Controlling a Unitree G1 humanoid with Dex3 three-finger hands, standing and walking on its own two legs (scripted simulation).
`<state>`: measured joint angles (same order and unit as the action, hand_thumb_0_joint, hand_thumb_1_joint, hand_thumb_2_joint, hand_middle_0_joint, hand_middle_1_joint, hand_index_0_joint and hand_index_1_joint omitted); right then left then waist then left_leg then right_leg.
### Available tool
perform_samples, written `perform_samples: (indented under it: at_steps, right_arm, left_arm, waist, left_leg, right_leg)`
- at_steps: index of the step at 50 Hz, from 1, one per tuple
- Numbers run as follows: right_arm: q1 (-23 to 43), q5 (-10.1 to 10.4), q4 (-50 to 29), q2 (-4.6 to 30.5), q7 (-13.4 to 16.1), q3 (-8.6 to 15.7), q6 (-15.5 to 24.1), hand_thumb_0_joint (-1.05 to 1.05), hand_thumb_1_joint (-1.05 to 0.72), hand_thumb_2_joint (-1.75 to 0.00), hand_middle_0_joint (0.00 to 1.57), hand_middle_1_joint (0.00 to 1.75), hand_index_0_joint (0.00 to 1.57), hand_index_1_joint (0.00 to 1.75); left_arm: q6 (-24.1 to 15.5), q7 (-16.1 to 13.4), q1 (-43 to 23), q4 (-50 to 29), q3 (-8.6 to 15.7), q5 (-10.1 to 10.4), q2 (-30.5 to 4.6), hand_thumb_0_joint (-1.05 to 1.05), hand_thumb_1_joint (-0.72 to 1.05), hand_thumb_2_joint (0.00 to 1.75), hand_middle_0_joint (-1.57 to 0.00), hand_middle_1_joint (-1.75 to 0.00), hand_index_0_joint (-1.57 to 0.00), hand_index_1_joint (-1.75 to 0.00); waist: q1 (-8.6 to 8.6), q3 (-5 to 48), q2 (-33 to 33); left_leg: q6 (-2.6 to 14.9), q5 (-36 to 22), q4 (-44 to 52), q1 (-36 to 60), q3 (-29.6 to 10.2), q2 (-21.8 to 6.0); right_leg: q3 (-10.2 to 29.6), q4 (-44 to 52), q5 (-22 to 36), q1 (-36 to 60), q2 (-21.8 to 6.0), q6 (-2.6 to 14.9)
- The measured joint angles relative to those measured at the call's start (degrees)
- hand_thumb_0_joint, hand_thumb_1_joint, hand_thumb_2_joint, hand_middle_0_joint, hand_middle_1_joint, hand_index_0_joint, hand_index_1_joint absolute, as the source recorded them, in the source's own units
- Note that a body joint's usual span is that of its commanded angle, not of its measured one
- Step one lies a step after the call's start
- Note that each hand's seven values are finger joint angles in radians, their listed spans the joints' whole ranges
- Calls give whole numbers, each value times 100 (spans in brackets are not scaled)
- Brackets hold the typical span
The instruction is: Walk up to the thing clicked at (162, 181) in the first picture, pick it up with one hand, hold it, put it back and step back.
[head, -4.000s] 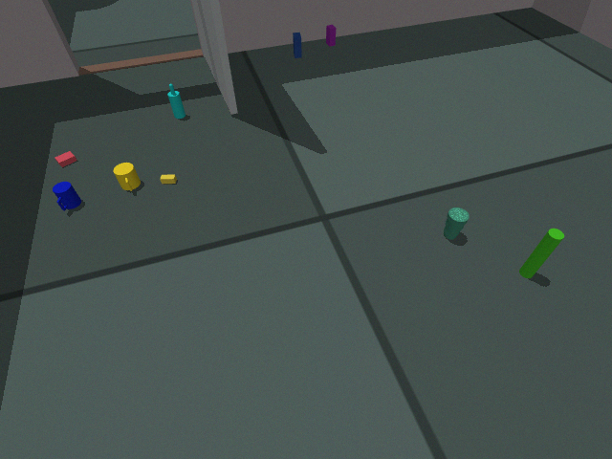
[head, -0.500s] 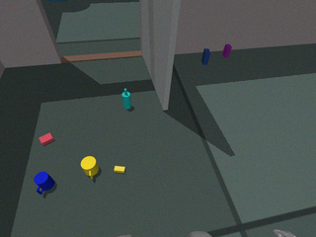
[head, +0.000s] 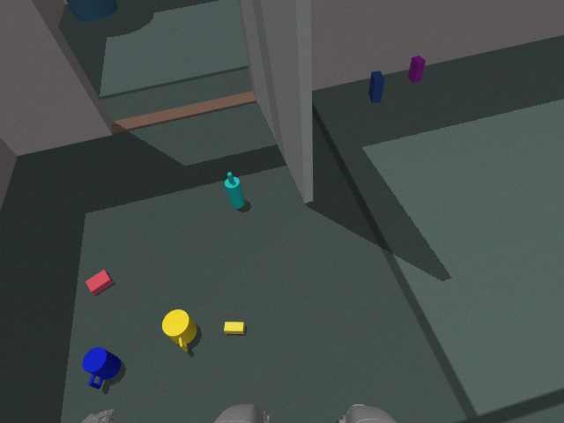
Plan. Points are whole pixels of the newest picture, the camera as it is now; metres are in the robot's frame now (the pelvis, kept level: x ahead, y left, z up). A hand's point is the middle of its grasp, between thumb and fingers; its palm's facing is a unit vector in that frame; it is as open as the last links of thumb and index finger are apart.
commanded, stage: walk up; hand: left
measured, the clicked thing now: (234, 327) +0.51 +0.25 -0.74
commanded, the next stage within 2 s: none
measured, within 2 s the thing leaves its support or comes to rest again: neither
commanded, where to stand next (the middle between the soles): +0.11 +0.00 m, yaw +0 degrees
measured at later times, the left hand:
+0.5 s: hand out of the picture +0.08 +0.30 -0.17, palm faces -0.04 -0.94 -0.34, open 7.4 cm
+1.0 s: hand out of the picture +0.14 +0.28 -0.14, palm faces -0.02 -0.94 -0.33, open 7.4 cm
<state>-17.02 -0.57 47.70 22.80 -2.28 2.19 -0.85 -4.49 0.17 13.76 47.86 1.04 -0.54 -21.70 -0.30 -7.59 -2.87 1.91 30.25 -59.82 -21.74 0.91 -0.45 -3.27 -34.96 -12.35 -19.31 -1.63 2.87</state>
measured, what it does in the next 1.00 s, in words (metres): steps on the spot: left foot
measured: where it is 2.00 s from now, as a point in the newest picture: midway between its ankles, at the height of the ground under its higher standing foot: outside the picture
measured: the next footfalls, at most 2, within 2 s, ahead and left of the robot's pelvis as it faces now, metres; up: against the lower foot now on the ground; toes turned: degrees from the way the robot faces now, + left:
left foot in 0.20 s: +0.13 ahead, +0.18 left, +0.00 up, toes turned +2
right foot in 1.88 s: +0.17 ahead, -0.17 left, +0.00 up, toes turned -5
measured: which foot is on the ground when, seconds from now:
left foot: up 0.00-0.18, down 0.20-1.00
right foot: down 0.00-1.00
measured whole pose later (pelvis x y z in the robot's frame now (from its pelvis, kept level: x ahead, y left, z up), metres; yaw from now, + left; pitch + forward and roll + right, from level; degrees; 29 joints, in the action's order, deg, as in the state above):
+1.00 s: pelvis +0.05 +0.03 +0.01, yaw -1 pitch -2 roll +0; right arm -5.8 -0.7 64.0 21.1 -0.5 -0.1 1.4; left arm 0.3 1.3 4.6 62.9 0.6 -0.3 -20.6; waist 0.0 -3.5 0.4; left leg -2.7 10.3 -25.8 -13.0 1.0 -3.8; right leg -0.8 -26.9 -16.4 -8.2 -1.8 -1.1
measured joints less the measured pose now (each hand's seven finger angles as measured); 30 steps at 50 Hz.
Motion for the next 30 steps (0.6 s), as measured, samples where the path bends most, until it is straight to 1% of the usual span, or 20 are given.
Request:
perform_samples:
  at_steps: [3, 7, 10, 11, 12, 13, 15, 17, 21, 22, 23, 24, 25, 27, 30]
  right_arm:
    - [83, 1, 59, 112, -3, 40, 36, 1, -90, -90, 20, 30, 21, 30]
    - [175, 6, 246, 175, 34, 80, 90, 1, -91, -90, 20, 30, 21, 30]
    - [191, -11, 435, 166, 100, 86, 162, 1, -91, -90, 20, 30, 20, 30]
    - [221, -34, 522, 115, 139, 96, 188, 1, -91, -90, 20, 30, 20, 30]
    - [253, -64, 596, 45, 172, 87, 204, 1, -91, -90, 20, 30, 20, 30]
    - [262, -88, 640, -8, 188, 54, 218, 1, -91, -90, 20, 30, 20, 30]
    - [297, -103, 682, -84, 178, -23, 226, 1, -91, -90, 20, 30, 20, 30]
    - [360, -113, 717, -155, 186, -82, 236, 1, -90, -90, 20, 30, 21, 30]
    - [508, -127, 706, -172, 182, -133, 290, 1, -90, -90, 20, 30, 21, 30]
    - [561, -121, 703, -148, 184, -136, 285, 1, -90, -90, 20, 30, 21, 30]
    - [633, -106, 717, -106, 192, -130, 269, 1, -90, -90, 20, 30, 21, 30]
    - [694, -77, 743, -66, 207, -121, 246, 1, -90, -90, 20, 30, 21, 30]
    - [735, -40, 774, -48, 223, -119, 225, 1, -90, -90, 20, 30, 21, 30]
    - [809, 10, 846, -77, 241, -132, 218, 1, -90, -90, 20, 30, 21, 30]
    - [900, 15, 960, -89, 226, -152, 249, 1, -90, -90, 20, 30, 21, 30]
  left_arm:
    - [24, 19, 64, -10, -54, -52, 39, 1, 91, 90, -21, -30, -20, -30]
    - [159, 43, 67, 67, -41, -122, -11, 1, 90, 90, -21, -30, -20, -30]
    - [329, 65, -1, 139, -10, -90, -102, 1, 90, 90, -21, -30, -20, -30]
    - [398, 63, -59, 189, 8, -69, -149, 1, 90, 90, -21, -30, -20, -30]
    - [473, 52, -125, 257, 32, -42, -184, 1, 90, 90, -21, -30, -20, -30]
    - [541, 38, -167, 323, 45, -8, -191, 1, 91, 90, -21, -30, -20, -30]
    - [617, 37, -204, 453, 45, 23, -192, 1, 91, 90, -21, -30, -20, -30]
    - [632, 66, -233, 578, 59, 33, -218, 1, 91, 90, -21, -30, -20, -30]
    - [614, 111, -255, 786, 107, 22, -246, 1, 91, 90, -21, -30, -20, -30]
    - [601, 105, -262, 848, 115, 16, -232, 1, 91, 90, -21, -30, -20, -30]
    - [583, 89, -290, 924, 117, 2, -181, 1, 91, 90, -21, -30, -20, -30]
    - [561, 75, -313, 993, 103, -20, -118, 1, 91, 90, -21, -30, -20, -30]
    - [536, 72, -307, 1041, 79, -42, -75, 1, 91, 90, -21, -30, -20, -30]
    - [524, 93, -270, 1108, 32, -44, -62, 1, 91, 90, -21, -30, -20, -30]
    - [548, 114, -295, 1227, -22, -4, -22, 1, 91, 90, -21, -30, -20, -30]
  waist:
    - [69, 84, -37]
    - [128, 169, 11]
    - [148, 225, 141]
    - [135, 212, 277]
    - [149, 188, 450]
    - [157, 203, 547]
    - [78, 252, 596]
    - [32, 267, 647]
    - [50, 274, 695]
    - [65, 259, 666]
    - [68, 200, 559]
    - [61, 147, 422]
    - [65, 145, 337]
    - [104, 195, 369]
    - [119, 270, 350]
  left_leg:
    - [-74, -389, 288, -284, -144, -179]
    - [-203, -885, 1322, -212, -177, -360]
    - [-232, -1503, 2139, 143, -74, -314]
    - [-298, -1584, 2170, 183, -37, -227]
    - [-322, -1545, 2122, 203, 41, -137]
    - [-325, -1492, 2079, 200, 85, -113]
    - [-273, -1442, 2052, 159, 43, -155]
    - [-249, -1468, 2122, 151, 8, -199]
    - [-303, -1494, 2148, 41, 32, -257]
    - [-318, -1475, 2108, 6, 35, -283]
    - [-338, -1454, 2060, 0, -8, -349]
    - [-359, -1448, 2039, 15, -84, -419]
    - [-376, -1465, 2071, 37, -127, -452]
    - [-388, -1555, 2284, 157, -67, -389]
    - [-400, -1656, 2523, 317, -29, -316]
  right_leg:
    - [44, 150, 22, 126, -45, -75]
    - [84, 33, -102, 121, -73, -177]
    - [106, -421, -387, -32, -123, -270]
    - [145, -628, -509, -98, -211, -311]
    - [227, -787, -610, -145, -302, -277]
    - [331, -873, -772, -177, -279, -224]
    - [409, -1162, -1262, -235, -122, -156]
    - [398, -1271, -1432, -197, -57, -110]
    - [374, -811, -1402, 108, -71, -98]
    - [355, -551, -1243, 235, -62, -133]
    - [307, -357, -897, 331, -7, -237]
    - [239, -215, -759, 434, 64, -330]
    - [198, -116, -707, 497, 99, -385]
    - [241, -96, -721, 515, 30, -425]
    - [260, -54, -733, 584, -45, -424]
